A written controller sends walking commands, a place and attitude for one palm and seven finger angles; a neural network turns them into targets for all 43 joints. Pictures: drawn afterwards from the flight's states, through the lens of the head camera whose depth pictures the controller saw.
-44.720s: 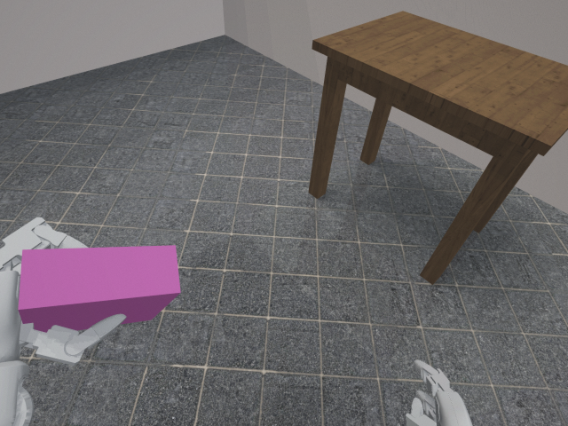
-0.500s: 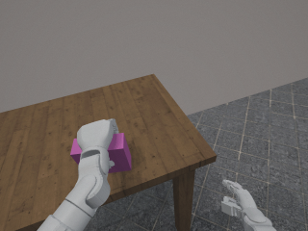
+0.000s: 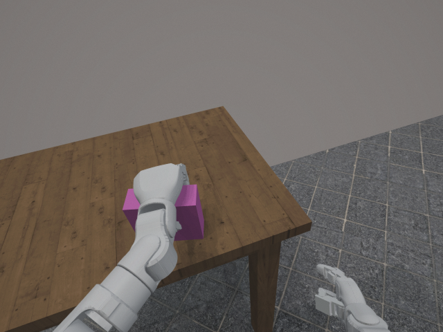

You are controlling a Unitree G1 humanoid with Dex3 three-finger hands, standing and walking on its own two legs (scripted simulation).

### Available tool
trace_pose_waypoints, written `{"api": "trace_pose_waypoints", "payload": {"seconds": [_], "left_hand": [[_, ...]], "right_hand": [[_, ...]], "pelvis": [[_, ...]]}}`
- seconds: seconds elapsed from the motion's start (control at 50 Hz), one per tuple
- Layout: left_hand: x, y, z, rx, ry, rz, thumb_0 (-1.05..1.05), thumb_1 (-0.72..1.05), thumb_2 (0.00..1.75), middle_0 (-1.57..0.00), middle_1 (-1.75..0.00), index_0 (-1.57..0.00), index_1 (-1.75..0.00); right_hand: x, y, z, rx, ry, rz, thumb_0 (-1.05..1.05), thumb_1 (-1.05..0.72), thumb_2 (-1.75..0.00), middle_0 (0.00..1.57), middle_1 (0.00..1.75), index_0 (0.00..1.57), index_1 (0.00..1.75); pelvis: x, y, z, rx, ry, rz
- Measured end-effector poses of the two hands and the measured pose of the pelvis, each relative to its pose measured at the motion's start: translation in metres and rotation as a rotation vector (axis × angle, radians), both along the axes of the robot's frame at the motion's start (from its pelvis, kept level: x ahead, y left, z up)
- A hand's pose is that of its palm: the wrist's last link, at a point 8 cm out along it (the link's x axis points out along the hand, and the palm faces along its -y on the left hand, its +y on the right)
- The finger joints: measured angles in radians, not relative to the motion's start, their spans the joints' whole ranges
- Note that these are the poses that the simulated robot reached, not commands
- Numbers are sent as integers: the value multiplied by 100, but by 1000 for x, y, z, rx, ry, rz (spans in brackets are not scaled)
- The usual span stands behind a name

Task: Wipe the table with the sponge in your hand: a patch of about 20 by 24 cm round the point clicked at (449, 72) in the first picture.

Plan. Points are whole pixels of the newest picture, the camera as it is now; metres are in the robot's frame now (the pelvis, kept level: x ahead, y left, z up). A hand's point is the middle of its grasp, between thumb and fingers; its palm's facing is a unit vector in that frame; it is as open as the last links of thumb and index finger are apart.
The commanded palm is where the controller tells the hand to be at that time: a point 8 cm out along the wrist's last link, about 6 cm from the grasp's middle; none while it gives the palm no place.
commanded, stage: wipe forward along the third lane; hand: left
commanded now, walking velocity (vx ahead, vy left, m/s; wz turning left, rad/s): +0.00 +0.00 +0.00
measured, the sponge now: (169, 221) +0.33 +0.16 +0.04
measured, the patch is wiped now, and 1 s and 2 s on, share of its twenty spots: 0.85 0.95 0.95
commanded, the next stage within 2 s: wipe back along the third lane in 1.62 s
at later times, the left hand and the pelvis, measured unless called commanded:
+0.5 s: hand (175, 182) +0.38 +0.15 +0.10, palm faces -0.01 -0.07 -1.00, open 9.6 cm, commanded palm +0.36 +0.16 +0.14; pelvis -0.01 +0.00 +0.00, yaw -1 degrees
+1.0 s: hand (176, 166) +0.43 +0.16 +0.10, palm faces -0.06 -0.05 -1.00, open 9.6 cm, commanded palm +0.41 +0.18 +0.14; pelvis +0.00 -0.01 +0.00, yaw -1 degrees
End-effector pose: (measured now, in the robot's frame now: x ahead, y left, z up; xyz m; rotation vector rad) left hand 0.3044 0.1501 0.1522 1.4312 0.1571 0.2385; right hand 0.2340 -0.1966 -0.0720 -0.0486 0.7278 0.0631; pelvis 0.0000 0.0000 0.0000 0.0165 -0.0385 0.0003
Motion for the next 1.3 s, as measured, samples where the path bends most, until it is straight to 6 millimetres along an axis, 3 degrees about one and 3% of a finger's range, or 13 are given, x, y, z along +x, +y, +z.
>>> {"api": "trace_pose_waypoints", "payload": {"seconds": [0.2, 0.56, 0.78, 1.04, 1.3], "left_hand": [[20, 2, 3, -1, 30, 15, 0, -55, 107, -80, -133, -88, -134], [60, -2, 6, 52, 95, 64, 0, -60, 108, -84, -129, -90, -135], [87, 2, 7, 70, 111, 69, 0, -59, 109, -82, -131, -89, -138], [112, 10, 5, 75, 142, 72, 0, -61, 109, -83, -130, -90, -137], [127, 18, 6, 74, 134, 81, 0, -61, 109, -83, -130, -90, -138]], "right_hand": [[-19, -8, -7, -48, 50, -42, 1, -91, -90, 20, 30, 20, 30], [-80, -36, -32, -103, 182, -159, 1, -91, -90, 20, 30, 20, 30], [-106, -50, -45, -115, 251, -206, 1, -91, -90, 20, 30, 20, 30], [-107, -67, -46, -139, 290, -232, 1, -91, -90, 20, 30, 20, 30], [-102, -68, -43, -149, 287, -233, 1, -91, -90, 20, 30, 20, 30]], "pelvis": [[-8, 2, 0, 0, 18, 0], [-16, 1, -2, 2, 59, -11], [-10, -5, -2, 1, 96, -19], [2, -9, -1, -2, 132, -26], [5, -10, -1, -4, 156, -25]]}}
